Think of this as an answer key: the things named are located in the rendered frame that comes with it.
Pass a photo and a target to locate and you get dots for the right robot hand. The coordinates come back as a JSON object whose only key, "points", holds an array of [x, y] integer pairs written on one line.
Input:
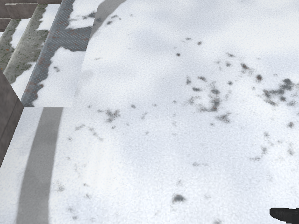
{"points": [[288, 215]]}

